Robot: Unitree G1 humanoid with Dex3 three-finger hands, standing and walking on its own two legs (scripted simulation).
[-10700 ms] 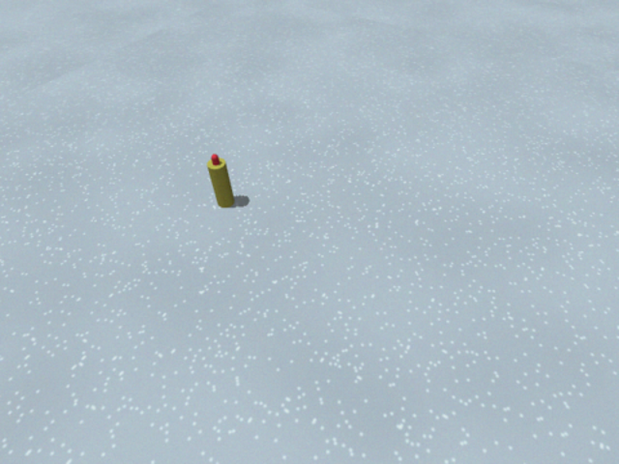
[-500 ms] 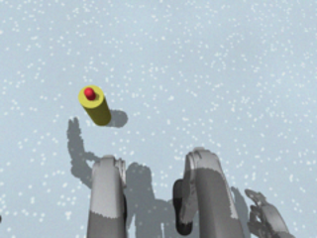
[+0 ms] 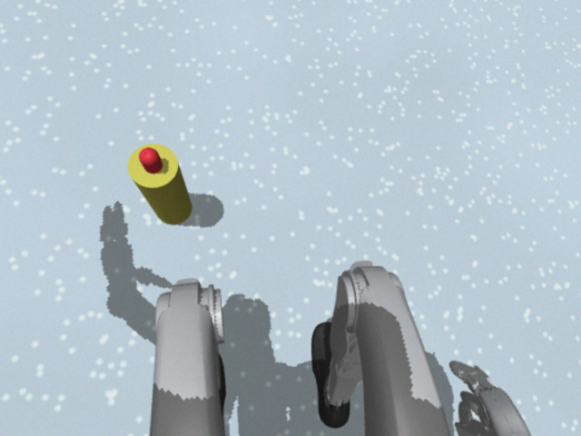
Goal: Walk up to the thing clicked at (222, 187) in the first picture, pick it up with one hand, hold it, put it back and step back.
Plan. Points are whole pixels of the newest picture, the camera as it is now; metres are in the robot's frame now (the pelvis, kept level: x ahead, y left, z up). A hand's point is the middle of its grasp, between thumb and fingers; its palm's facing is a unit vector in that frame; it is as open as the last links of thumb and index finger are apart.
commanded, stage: go down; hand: left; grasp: from the side
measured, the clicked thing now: (163, 185) +0.52 +0.20 -0.27
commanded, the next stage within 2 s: approach in 0.08 s
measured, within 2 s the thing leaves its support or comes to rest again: neither
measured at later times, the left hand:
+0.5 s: hand out of the picture +0.46 +0.37 -0.06, palm faces +0.12 -0.99 +0.01, open 17.6 cm
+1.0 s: hand (127, 210) +0.46 +0.25 -0.24, palm faces +0.03 -1.00 +0.05, open 17.6 cm
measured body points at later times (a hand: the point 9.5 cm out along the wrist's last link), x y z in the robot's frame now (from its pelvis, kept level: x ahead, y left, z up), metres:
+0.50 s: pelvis +0.00 +0.00 -0.04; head +0.23 +0.08 +0.34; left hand +0.45 +0.42 -0.06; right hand +0.12 -0.29 -0.12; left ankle +0.08 +0.12 -0.37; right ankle +0.11 -0.13 -0.37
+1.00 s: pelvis -0.01 +0.01 -0.10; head +0.24 +0.13 +0.24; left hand +0.45 +0.31 -0.24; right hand +0.09 -0.26 -0.16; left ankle +0.08 +0.12 -0.37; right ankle +0.11 -0.13 -0.37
